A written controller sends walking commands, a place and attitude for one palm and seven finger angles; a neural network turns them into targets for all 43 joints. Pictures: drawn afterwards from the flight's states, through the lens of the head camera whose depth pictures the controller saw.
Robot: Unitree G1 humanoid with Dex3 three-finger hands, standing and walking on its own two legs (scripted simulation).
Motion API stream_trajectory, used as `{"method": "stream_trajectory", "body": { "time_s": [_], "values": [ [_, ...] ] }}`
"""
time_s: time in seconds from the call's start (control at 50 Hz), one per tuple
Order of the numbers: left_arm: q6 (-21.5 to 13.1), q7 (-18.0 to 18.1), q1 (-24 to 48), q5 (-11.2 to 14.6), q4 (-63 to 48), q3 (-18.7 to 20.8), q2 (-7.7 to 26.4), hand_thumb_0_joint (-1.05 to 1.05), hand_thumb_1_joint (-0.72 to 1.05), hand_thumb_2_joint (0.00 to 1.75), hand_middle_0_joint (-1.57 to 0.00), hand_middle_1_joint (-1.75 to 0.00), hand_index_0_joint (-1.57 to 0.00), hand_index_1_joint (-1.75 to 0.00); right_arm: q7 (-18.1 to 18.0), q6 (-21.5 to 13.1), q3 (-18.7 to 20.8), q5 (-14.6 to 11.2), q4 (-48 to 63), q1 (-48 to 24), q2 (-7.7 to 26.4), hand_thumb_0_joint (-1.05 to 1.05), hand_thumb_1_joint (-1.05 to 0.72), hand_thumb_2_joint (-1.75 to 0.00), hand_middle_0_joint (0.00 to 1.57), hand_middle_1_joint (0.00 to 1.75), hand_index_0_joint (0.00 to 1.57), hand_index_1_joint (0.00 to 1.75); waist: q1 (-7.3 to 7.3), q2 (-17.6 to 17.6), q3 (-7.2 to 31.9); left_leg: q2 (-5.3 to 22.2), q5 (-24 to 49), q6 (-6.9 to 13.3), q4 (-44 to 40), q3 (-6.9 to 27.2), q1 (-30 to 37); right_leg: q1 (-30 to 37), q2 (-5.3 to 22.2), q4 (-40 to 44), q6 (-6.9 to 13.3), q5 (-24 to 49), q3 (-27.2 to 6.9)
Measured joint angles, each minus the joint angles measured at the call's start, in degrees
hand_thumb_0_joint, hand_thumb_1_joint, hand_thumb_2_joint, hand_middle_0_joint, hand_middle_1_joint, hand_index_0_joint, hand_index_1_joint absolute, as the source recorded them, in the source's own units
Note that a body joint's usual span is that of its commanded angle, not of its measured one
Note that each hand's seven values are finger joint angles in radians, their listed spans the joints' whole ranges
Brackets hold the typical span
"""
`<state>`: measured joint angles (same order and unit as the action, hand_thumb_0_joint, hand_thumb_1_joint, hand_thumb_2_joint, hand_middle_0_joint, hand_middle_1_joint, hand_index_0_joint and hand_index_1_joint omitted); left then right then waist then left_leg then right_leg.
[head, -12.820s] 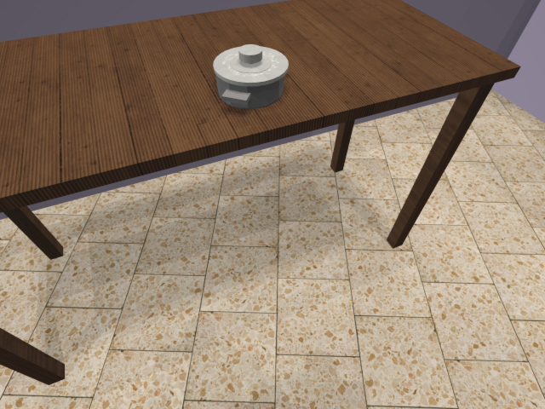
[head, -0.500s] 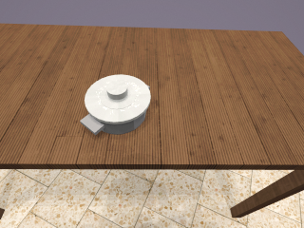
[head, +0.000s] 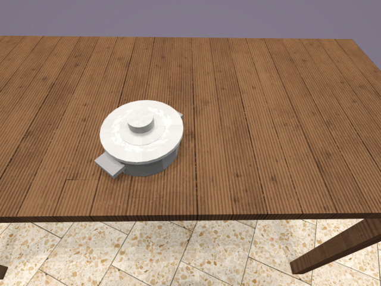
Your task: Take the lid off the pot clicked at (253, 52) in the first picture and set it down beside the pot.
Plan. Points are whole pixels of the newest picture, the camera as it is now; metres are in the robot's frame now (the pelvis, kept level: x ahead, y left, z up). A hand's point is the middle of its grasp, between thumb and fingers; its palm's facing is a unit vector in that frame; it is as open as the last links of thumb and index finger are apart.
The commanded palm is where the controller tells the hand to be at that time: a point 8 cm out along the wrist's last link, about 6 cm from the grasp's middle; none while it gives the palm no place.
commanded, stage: look again from close up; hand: left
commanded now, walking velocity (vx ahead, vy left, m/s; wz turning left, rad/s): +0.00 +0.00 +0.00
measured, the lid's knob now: (140, 120) +0.37 +0.12 +0.16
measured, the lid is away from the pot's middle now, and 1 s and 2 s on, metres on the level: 0.00 0.00 0.00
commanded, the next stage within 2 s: shuffle to correct the standing spot in 1.44 s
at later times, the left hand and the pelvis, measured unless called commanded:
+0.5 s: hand out of the picture +0.00 +0.20 -0.17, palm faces +0.00 -0.97 -0.26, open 7.4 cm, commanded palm none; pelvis -0.02 +0.01 +0.00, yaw +0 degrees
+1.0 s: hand out of the picture +0.01 +0.17 -0.17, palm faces +0.02 -0.98 -0.20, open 7.4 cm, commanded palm none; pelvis +0.00 -0.01 +0.00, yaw +0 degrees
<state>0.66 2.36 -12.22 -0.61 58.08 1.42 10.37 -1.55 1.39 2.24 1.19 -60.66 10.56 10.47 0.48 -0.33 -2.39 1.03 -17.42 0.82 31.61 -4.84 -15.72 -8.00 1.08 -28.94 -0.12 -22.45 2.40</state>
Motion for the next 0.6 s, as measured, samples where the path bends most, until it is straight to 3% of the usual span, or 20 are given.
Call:
{"method": "stream_trajectory", "body": {
  "time_s": [0.06,0.14,0.28,0.6],
  "values": [
    [-1.04,0.8,-0.97,-0.23,-1.12,-0.88,-0.7,0.01,0.91,0.89,-0.2,-0.3,-0.2,-0.3,0.48,-0.17,-0.23,-0.29,2.05,1.06,0.71,0.0,-0.91,-0.9,0.2,0.3,0.2,0.3,0.39,0.93,0.03,0.99,-0.75,0.12,2.44,0.32,-1.72,-0.65,-0.95,0.15,-0.06,0.64,-0.04],
    [-0.8,0.53,-1.2,0.18,-1.78,-1.59,-0.45,0.01,0.91,0.89,-0.2,-0.3,-0.2,-0.3,0.71,-0.77,-0.56,-0.12,4.27,2.88,0.85,0.0,-0.91,-0.9,0.2,0.3,0.2,0.3,1.16,0.72,0.15,0.2,-1.47,0.83,3.92,0.19,-2.41,-1.94,-0.08,-2.91,-0.3,-0.74,-0.1],
    [-0.25,0.24,-1.33,0.37,-2.24,-1.84,0.07,0.01,0.91,0.89,-0.2,-0.3,-0.2,-0.3,0.64,-0.28,-1.46,-0.16,4.33,4.04,0.31,0.0,-0.91,-0.9,0.2,0.3,0.2,0.3,0.51,2.28,0.62,-0.18,-1.16,1.31,4.48,0.23,-2.33,-1.89,0.34,-3.72,-0.7,-0.68,-0.02],
    [0.11,-0.24,-4.29,0.4,-0.02,-2.08,0.48,0.01,0.91,0.89,-0.2,-0.3,-0.2,-0.3,0.64,-1.21,-2.09,-0.5,2.7,4.14,0.08,0.0,-0.91,-0.9,0.2,0.3,0.2,0.3,-0.44,0.87,-0.61,-0.6,1.44,0.66,0.03,-0.1,-0.66,-1.51,0.61,-1.84,-0.22,0.54,-0.29]
  ]
}}
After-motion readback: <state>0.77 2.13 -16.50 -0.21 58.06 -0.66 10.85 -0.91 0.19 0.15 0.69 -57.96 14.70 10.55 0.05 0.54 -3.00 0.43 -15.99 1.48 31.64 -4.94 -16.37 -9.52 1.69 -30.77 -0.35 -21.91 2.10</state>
